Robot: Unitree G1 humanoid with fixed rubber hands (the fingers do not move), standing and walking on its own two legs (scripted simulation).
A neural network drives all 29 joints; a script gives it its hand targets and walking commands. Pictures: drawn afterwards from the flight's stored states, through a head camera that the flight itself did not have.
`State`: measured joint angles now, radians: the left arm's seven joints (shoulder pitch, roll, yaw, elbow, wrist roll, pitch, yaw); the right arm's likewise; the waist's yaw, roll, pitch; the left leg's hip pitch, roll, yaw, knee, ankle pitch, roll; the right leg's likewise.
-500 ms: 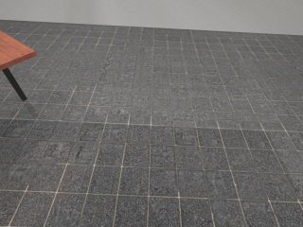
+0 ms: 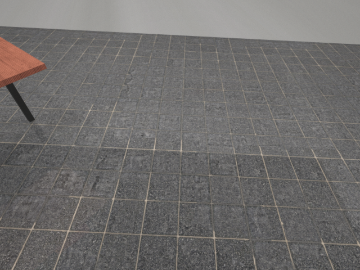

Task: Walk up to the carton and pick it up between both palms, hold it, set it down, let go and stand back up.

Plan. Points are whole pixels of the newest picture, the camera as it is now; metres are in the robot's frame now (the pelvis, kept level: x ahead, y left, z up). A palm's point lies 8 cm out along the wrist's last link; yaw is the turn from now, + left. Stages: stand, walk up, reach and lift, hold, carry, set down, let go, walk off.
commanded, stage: stand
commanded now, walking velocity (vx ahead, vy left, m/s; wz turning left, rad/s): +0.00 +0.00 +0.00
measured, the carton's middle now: out of the picture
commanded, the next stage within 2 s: none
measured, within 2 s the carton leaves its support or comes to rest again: neither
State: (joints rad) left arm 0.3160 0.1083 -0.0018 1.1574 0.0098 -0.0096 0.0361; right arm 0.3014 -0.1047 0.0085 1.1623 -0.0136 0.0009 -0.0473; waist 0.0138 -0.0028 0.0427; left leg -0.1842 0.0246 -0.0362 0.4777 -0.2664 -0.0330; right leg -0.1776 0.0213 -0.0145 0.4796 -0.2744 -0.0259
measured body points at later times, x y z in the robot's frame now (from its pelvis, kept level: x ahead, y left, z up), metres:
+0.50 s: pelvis +0.00 +0.00 +0.00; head +0.01 +0.00 +0.45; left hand -0.04 +0.21 -0.16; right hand -0.04 -0.21 -0.16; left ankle +0.00 +0.14 -0.74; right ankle -0.01 -0.10 -0.74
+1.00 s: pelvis +0.00 -0.01 +0.00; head +0.01 -0.01 +0.45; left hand -0.04 +0.20 -0.16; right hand -0.02 -0.21 -0.16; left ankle +0.00 +0.14 -0.74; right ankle -0.01 -0.10 -0.74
